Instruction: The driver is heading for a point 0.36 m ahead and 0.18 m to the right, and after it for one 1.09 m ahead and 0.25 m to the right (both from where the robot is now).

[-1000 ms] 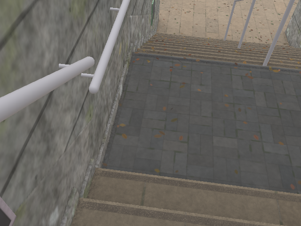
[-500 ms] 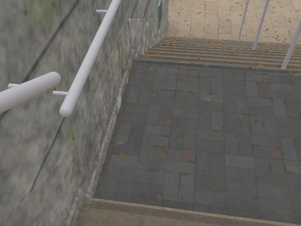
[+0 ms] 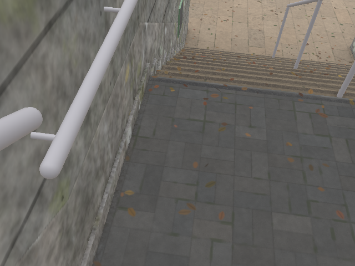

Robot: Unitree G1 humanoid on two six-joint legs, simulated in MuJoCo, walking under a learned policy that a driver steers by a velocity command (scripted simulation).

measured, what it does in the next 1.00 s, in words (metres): goes down, turning right: right foot 0.16 m lower, then left foot 0.17 m lower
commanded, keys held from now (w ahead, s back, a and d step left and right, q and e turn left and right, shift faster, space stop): w+e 0.64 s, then w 0.36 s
